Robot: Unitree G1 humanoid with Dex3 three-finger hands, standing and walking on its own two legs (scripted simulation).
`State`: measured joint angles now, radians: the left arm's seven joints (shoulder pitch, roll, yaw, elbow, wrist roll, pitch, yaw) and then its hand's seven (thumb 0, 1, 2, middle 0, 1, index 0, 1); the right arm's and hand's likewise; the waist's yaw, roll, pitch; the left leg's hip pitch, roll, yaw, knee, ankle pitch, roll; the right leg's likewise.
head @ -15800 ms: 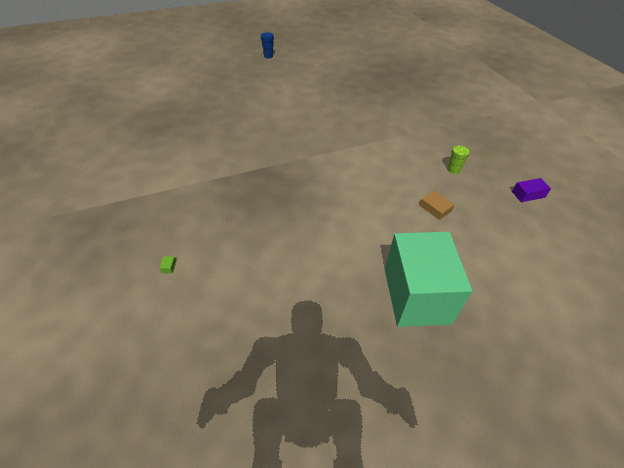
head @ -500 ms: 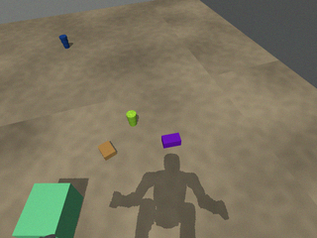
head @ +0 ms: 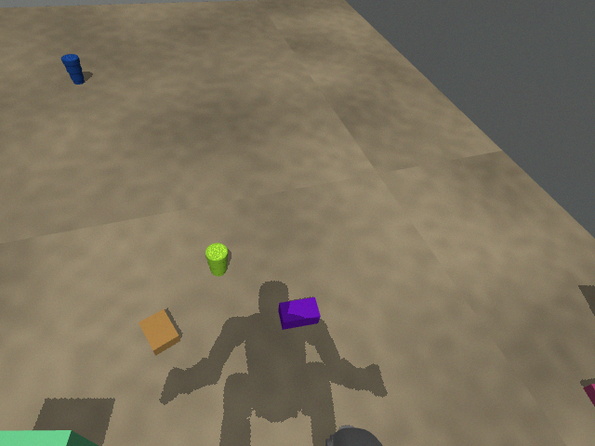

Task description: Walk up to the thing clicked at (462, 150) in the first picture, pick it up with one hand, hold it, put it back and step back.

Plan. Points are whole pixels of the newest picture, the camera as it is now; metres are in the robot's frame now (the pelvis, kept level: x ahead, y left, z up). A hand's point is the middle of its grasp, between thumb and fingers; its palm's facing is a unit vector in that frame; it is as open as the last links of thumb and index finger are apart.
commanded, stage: walk up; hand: left
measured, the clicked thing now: (217, 261) +0.85 +0.23 -0.71
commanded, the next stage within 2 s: none
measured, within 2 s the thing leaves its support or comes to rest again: neither
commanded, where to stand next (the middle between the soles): +0.55 -0.05 m, yaw +1 degrees
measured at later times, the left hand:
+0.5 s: hand (162, 368) +0.26 +0.19 -0.11, palm faces -0.01 -0.91 -0.41, open 7.4 cm
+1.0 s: hand (164, 288) +0.41 +0.23 -0.15, palm faces +0.01 -0.95 -0.32, open 7.4 cm
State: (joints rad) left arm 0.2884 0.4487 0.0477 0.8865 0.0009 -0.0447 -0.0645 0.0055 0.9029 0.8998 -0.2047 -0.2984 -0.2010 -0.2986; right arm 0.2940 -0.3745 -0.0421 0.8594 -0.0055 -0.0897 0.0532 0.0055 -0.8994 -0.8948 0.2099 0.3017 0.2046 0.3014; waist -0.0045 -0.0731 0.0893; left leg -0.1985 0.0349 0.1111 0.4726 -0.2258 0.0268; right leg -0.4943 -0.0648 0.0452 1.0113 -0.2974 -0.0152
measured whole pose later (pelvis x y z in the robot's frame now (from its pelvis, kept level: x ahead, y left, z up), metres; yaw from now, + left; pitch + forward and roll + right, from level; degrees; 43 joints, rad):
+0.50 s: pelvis +0.19 -0.07 +0.00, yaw -1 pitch -3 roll +1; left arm 0.30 0.36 0.04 0.86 0.01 -0.09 -0.05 0.00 0.90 0.90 -0.21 -0.30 -0.20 -0.30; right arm 0.30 -0.44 -0.05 0.88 -0.01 -0.04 0.06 0.01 -0.90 -0.90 0.21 0.30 0.20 0.30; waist 0.02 0.07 0.07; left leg -0.50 0.05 -0.06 0.98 -0.25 0.01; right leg -0.18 -0.01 -0.10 0.45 -0.22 -0.06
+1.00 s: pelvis +0.37 -0.04 +0.00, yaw +2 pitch -4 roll +0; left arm 0.31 0.43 0.05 0.85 0.00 -0.04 -0.05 0.01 0.90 0.90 -0.21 -0.30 -0.20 -0.30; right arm 0.28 -0.37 -0.03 0.82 0.00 -0.08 0.04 0.00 -0.90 -0.89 0.21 0.30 0.20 0.30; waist 0.00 -0.06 0.10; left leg -0.20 0.03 0.06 0.50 -0.23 0.02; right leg -0.47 -0.07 0.04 1.01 -0.34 -0.02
